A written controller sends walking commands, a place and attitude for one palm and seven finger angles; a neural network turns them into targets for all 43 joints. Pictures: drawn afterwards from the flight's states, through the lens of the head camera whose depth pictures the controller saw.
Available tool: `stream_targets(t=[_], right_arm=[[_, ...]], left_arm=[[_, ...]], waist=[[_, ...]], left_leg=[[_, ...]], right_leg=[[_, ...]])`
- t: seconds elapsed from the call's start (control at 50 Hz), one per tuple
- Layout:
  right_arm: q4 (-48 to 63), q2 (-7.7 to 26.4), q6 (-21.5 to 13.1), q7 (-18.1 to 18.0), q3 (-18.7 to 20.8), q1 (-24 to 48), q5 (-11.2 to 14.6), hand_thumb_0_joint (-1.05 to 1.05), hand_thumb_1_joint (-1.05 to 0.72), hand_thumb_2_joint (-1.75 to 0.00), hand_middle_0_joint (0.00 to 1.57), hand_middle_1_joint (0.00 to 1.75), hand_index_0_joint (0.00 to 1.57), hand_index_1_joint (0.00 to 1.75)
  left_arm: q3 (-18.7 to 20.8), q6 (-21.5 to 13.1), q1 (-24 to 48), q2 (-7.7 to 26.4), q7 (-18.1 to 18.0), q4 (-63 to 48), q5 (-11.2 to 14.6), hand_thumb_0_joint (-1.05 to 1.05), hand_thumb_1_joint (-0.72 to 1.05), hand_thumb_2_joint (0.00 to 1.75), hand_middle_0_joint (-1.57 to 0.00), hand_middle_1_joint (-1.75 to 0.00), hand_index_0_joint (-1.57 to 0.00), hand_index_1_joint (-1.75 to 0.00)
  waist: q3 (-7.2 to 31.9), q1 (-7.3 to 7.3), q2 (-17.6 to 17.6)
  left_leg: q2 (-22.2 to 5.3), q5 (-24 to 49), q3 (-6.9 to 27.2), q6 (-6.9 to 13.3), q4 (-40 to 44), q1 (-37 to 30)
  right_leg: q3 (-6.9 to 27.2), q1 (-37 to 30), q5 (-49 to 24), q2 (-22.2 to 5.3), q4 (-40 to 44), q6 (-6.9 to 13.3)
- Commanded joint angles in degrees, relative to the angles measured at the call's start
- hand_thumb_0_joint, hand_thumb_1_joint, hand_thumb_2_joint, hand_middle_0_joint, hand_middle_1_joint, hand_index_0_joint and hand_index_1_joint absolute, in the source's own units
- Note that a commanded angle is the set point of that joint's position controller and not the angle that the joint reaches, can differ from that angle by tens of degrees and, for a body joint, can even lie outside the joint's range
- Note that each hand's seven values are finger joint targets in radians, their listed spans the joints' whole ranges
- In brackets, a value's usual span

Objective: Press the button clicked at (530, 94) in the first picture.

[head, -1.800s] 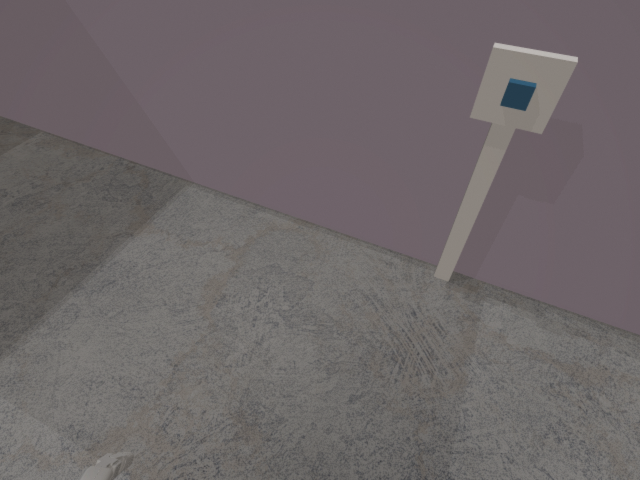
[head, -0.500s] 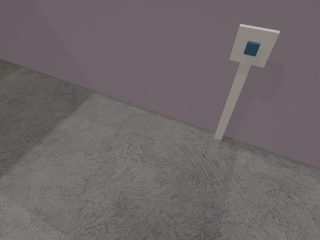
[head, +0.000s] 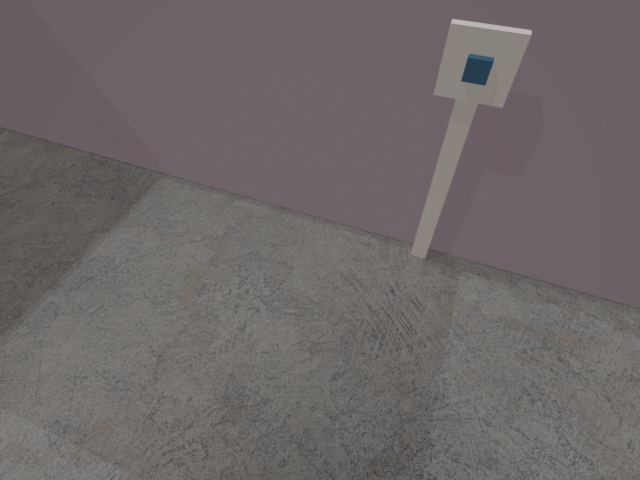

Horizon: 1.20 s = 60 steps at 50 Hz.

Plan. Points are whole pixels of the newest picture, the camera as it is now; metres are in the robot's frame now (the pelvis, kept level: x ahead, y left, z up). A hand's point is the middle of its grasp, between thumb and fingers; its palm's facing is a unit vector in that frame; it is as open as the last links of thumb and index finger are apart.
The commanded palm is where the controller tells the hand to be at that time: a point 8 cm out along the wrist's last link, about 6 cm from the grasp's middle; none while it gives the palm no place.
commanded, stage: walk to a spot facing it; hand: left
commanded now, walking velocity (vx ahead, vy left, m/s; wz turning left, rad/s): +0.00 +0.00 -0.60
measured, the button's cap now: (477, 69) +1.02 -0.31 +0.03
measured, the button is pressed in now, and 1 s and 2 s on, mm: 0 0 0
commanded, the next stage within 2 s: turn to face it in 1.80 s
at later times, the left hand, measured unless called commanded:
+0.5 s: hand out of the picture +0.06 +0.17 -0.15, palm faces -0.19 -0.95 -0.26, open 7.4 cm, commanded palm none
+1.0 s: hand (173, 475) +0.15 +0.23 -0.17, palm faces -0.51 -0.84 -0.20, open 7.4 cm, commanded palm none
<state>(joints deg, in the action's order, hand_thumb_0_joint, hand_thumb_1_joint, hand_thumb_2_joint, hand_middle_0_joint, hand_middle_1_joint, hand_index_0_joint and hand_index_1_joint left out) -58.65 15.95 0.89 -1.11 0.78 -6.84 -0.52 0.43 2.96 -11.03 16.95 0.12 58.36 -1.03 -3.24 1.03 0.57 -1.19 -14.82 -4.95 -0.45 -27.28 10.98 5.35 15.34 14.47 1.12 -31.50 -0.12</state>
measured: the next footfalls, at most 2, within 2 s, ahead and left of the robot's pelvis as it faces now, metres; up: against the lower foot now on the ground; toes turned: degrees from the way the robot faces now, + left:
left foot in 0.70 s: +0.06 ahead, +0.12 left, +0.00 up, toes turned -24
right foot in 1.38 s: -0.04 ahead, -0.15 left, +0.00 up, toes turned -55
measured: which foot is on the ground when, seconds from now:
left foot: down 0.00-0.12, up 0.14-0.68, down 0.70-1.00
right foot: down 0.00-0.72, up 0.74-1.00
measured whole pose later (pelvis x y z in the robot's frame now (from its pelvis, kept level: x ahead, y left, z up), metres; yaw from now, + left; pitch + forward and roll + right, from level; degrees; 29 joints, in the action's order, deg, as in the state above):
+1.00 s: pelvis -0.01 +0.07 +0.01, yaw -34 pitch +0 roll -2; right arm -52.9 10.2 -0.9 -1.9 1.1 -16.4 -0.8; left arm 5.8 5.0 -15.1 16.2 2.4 53.7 -2.3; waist -0.2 0.5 2.5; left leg -2.6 -14.5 -10.4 3.3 -24.4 9.9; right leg 3.2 29.4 15.8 -1.3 -68.0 -4.5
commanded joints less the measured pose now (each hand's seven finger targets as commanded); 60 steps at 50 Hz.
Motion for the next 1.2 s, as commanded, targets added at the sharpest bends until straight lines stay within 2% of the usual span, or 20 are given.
stream_targets(t=[0.0,0.04,0.08,0.1,0.12,0.14,0.16,0.24,0.36,0.54,0.64,0.66,0.68,0.7,0.72,0.76,0.82,0.88,0.98,1.18], right_arm=[[4.9,11.4,-0.7,-0.7,3.9,-0.7,-0.3,0.0,-0.9,-0.9,0.2,0.3,0.2,0.3],[6.2,10.7,-0.8,-0.7,4.2,0.7,-0.5,0.0,-0.9,-0.9,0.2,0.3,0.2,0.3],[7.4,10.2,-0.2,-0.6,4.5,3.4,-0.4,0.0,-0.9,-0.9,0.2,0.3,0.2,0.3],[8.5,5.5,0.4,-0.3,3.9,1.6,0.0,0.0,-0.9,-0.9,0.2,0.3,0.2,0.3],[10.2,3.9,0.6,-0.3,3.4,2.9,0.0,0.0,-0.9,-0.9,0.2,0.3,0.2,0.3],[9.3,5.5,1.0,-0.4,3.8,0.9,0.1,0.0,-0.9,-0.9,0.2,0.3,0.2,0.3],[8.8,5.4,0.9,-0.2,4.0,1.8,0.1,0.0,-0.9,-0.9,0.2,0.3,0.2,0.3],[6.9,4.5,0.7,0.0,4.1,-0.8,-0.2,0.0,-0.9,-0.9,0.2,0.3,0.2,0.3],[7.8,3.7,0.9,-0.7,4.0,0.3,-0.4,0.0,-0.9,-0.9,0.2,0.3,0.2,0.3],[10.4,3.6,0.1,-1.1,3.6,2.1,0.2,0.0,-0.9,-0.9,0.2,0.3,0.2,0.3],[9.1,3.4,-0.9,-1.4,3.7,-6.6,0.9,0.0,-0.9,-0.9,0.2,0.3,0.2,0.3],[8.6,4.8,-1.3,-1.7,4.0,-9.0,0.9,0.0,-0.9,-0.9,0.2,0.3,0.2,0.3],[9.1,8.8,-1.7,-1.8,4.7,-9.4,0.4,0.0,-0.9,-0.9,0.2,0.3,0.2,0.3],[10.7,12.3,-1.3,-1.6,5.3,-7.2,-0.1,0.0,-0.9,-0.9,0.2,0.3,0.2,0.3],[12.2,11.5,-1.0,-1.5,4.7,-3.9,-0.4,0.0,-0.9,-0.9,0.2,0.3,0.2,0.3],[13.4,6.2,-1.3,-1.6,3.1,2.0,-0.6,0.0,-0.9,-0.9,0.2,0.3,0.2,0.3],[12.7,5.0,-2.0,-1.6,2.8,-0.7,-0.5,0.0,-0.9,-0.9,0.2,0.3,0.2,0.3],[10.1,4.5,-2.6,-1.5,3.0,-9.0,-0.5,0.0,-0.9,-0.9,0.2,0.3,0.2,0.3],[6.9,5.1,-3.7,-1.5,3.7,-15.2,-0.4,0.0,-0.9,-0.9,0.2,0.3,0.2,0.3],[2.2,5.1,-4.4,-0.6,4.4,-19.8,-1.4,0.0,-0.9,-0.9,0.2,0.3,0.2,0.3]], left_arm=[[2.7,-0.2,-1.7,5.3,0.2,-5.7,-0.1,0.0,0.9,0.9,-0.2,-0.3,-0.2,-0.3],[3.2,-0.2,-3.3,4.7,0.4,-6.4,0.0,0.0,0.9,0.9,-0.2,-0.3,-0.2,-0.3],[4.0,-0.9,-10.1,5.4,0.6,-5.2,-0.4,0.0,0.9,0.9,-0.2,-0.3,-0.2,-0.3],[5.1,-1.9,-11.1,10.6,-0.1,-5.4,-1.2,0.0,0.9,0.9,-0.2,-0.3,-0.2,-0.3],[5.1,-2.0,-11.5,13.1,-0.8,-5.8,-0.5,0.0,0.9,0.9,-0.2,-0.3,-0.2,-0.3],[5.2,-1.8,-9.8,11.6,-1.2,-6.5,-0.1,0.0,0.9,0.9,-0.2,-0.3,-0.2,-0.3],[5.3,-1.9,-6.8,10.0,-1.2,-7.6,-0.1,0.0,0.9,0.9,-0.2,-0.3,-0.2,-0.3],[4.8,-2.6,-4.9,6.4,-0.9,-8.6,0.4,0.0,0.9,0.9,-0.2,-0.3,-0.2,-0.3],[5.4,-2.5,-8.7,6.0,-0.9,-7.5,0.3,0.0,0.9,0.9,-0.2,-0.3,-0.2,-0.3],[6.0,-1.7,-7.1,7.3,-1.1,-8.3,-0.5,0.0,0.9,0.9,-0.2,-0.3,-0.2,-0.3],[6.2,-0.9,-0.8,8.5,-0.7,-10.4,-0.3,0.0,0.9,0.9,-0.2,-0.3,-0.2,-0.3],[5.9,-0.8,0.1,7.3,-0.6,-11.1,0.0,0.0,0.9,0.9,-0.2,-0.3,-0.2,-0.3],[5.4,-0.6,-0.6,3.7,-0.2,-12.0,0.4,0.0,0.9,0.9,-0.2,-0.3,-0.2,-0.3],[5.5,-0.5,-0.6,2.7,0.1,-12.6,0.2,0.0,0.9,0.9,-0.2,-0.3,-0.2,-0.3],[6.4,-0.4,0.3,5.3,0.3,-12.4,-0.6,0.0,0.9,0.9,-0.2,-0.3,-0.2,-0.3],[7.5,0.5,-3.4,5.9,1.2,-9.6,-1.4,0.0,0.9,0.9,-0.2,-0.3,-0.2,-0.3],[6.6,0.8,-5.0,3.2,1.8,-8.9,-1.2,0.0,0.9,0.9,-0.2,-0.3,-0.2,-0.3],[6.0,0.5,-1.7,2.4,2.3,-9.6,-1.1,0.0,0.9,0.9,-0.2,-0.3,-0.2,-0.3],[5.7,0.1,2.6,1.8,2.9,-10.6,-0.9,0.0,0.9,0.9,-0.2,-0.3,-0.2,-0.3],[4.7,-0.8,9.3,-2.2,3.7,-11.6,-0.8,0.0,0.9,0.9,-0.2,-0.3,-0.2,-0.3]], waist=[[3.5,-0.36,-10.5],[3.5,0.54,-10.6],[4.3,4.23,-3.5],[3.2,3.9,15.6],[1.8,3.77,20.0],[2.7,2.25,13.4],[1.0,1.84,13.5],[4.4,-0.12,5.2],[7.6,1.28,6.1],[7.1,2.0,7.3],[8.4,-2.07,8.6],[8.4,-3.4,6.0],[8.6,-3.83,-7.6],[4.8,-2.98,-18.1],[1.1,-2.06,-11.9],[-1.6,1.92,-9.1],[0.5,1.7,-7.6],[1.8,-1.59,-8.2],[-1.0,-3.65,-8.5],[-1.3,-5.15,-7.8]], left_leg=[[-18.6,15.7,10.8,8.7,7.4,-2.2],[-19.4,19.7,8.2,8.9,4.0,0.7],[-14.3,11.6,1.3,3.2,-9.5,7.0],[-4.5,-8.9,-3.6,-2.0,-25.1,16.9],[-0.1,-19.7,2.2,-2.8,-34.2,21.4],[-1.7,-15.5,6.8,-2.0,-37.3,20.2],[-2.6,-12.6,7.5,-1.9,-38.5,20.7],[-2.7,-3.4,7.1,-3.3,-37.7,20.6],[-1.8,-3.7,7.8,-4.4,-34.6,22.8],[-0.3,-9.1,7.9,-3.4,-19.8,15.6],[2.0,-2.1,6.1,-1.4,-0.6,-1.1],[-0.7,-0.3,8.3,-0.2,5.0,-9.4],[-11.7,-6.3,19.5,2.4,12.4,-14.7],[-24.1,-7.6,30.4,6.0,16.7,-8.1],[-26.0,-7.5,30.1,9.0,17.4,2.5],[-17.0,-5.0,18.0,5.7,16.1,9.2],[-12.4,3.9,9.0,4.5,12.7,2.5],[-13.7,-2.5,10.0,4.6,13.7,-5.1],[-18.5,-12.2,11.9,5.8,18.0,-9.0],[-21.9,-11.4,2.3,7.2,18.5,-9.2]], right_leg=[[-4.2,6.8,10.3,-1.2,-15.9,-0.8],[-4.1,3.5,12.8,-3.4,-15.2,-0.5],[-3.3,-5.0,-1.9,-4.3,-0.9,0.0],[15.8,-7.0,-12.8,-15.0,11.7,2.8],[28.3,-3.5,-22.6,-22.0,16.3,7.5],[23.7,-3.3,-13.3,-20.6,17.0,9.5],[23.8,-0.1,-6.0,-17.9,18.2,8.9],[16.5,-5.3,-11.3,-11.9,14.8,6.3],[18.2,-11.9,-15.8,-10.5,13.4,6.2],[24.7,-7.9,-17.3,-10.3,12.6,10.6],[24.0,2.2,-12.6,-6.6,10.3,6.3],[21.4,9.7,-6.4,-3.2,6.9,3.8],[13.2,19.1,5.3,3.8,-2.8,1.1],[2.5,23.1,17.1,6.8,-18.4,-1.9],[2.3,20.1,15.3,2.7,-28.7,-3.1],[1.2,16.6,7.3,1.7,-38.9,-3.8],[-1.4,19.7,2.9,0.6,-43.3,-4.5],[-2.7,23.8,1.7,-1.1,-40.1,-4.6],[-3.4,26.9,1.5,-4.6,-33.4,-4.4],[-9.4,20.7,4.4,-7.2,-16.6,-2.3]])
